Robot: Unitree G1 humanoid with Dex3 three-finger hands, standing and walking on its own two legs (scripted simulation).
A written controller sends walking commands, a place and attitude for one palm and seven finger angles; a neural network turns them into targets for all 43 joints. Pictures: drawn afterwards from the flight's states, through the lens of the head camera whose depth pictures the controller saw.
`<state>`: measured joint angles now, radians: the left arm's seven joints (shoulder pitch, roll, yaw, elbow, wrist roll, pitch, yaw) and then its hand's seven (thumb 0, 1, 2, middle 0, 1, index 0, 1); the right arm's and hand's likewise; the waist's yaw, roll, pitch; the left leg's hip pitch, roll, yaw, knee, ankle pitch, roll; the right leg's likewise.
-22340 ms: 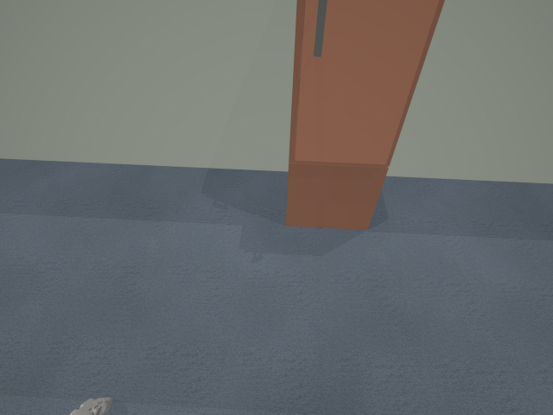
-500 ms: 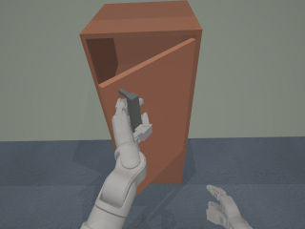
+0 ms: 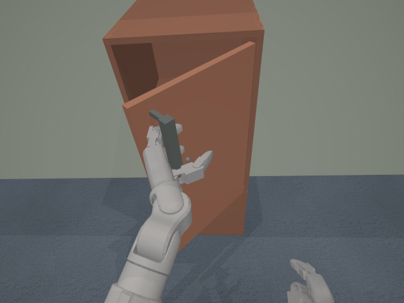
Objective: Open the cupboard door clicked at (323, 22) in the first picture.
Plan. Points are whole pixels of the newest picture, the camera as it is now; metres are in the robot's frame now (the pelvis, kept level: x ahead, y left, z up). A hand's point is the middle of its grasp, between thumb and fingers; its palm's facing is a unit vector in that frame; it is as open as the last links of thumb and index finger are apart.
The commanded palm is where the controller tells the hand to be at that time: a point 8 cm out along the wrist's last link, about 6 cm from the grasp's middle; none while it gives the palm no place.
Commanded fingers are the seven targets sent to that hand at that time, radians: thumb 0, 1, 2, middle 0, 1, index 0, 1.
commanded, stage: open thumb and fingers to let go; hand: left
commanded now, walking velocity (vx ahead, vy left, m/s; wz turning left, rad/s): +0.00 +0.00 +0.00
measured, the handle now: (166, 144) +0.37 +0.10 +0.15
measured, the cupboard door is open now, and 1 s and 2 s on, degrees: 46 48 48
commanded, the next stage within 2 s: slide the hand sideways off the handle in 0.44 s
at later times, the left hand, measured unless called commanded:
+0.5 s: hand (183, 158) +0.34 +0.06 +0.15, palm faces +0.34 -0.94 -0.02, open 15.0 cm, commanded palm +0.29 +0.10 +0.15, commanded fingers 0.00 -0.50 0.30 -0.15 -0.30 -0.15 -0.30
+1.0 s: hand (181, 175) +0.29 +0.06 +0.15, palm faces -0.07 -1.00 +0.03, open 16.2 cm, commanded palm +0.26 +0.11 +0.15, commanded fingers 0.00 -0.50 0.30 -0.15 -0.30 -0.15 -0.30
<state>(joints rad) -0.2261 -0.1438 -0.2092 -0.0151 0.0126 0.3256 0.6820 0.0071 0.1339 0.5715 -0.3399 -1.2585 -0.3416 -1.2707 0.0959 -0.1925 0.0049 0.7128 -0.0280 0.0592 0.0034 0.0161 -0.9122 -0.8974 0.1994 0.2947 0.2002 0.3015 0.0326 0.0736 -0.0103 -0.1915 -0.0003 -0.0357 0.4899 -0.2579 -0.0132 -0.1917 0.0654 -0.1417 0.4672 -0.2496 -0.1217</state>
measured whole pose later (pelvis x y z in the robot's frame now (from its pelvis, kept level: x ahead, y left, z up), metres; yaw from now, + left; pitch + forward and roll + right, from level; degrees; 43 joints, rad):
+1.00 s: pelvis -0.02 +0.06 +0.00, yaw -3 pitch -6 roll +0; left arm -0.19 -0.08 -0.27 0.02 -0.05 0.22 0.31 -0.01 -0.50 0.30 -0.15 -0.32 -0.17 -0.32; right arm 0.15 -0.16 0.07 0.60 0.01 0.10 0.01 0.02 -0.91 -0.90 0.20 0.30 0.20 0.30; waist 0.03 0.03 0.00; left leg -0.14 -0.04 0.05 0.49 -0.25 0.06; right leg -0.17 0.02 -0.06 0.49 -0.22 -0.04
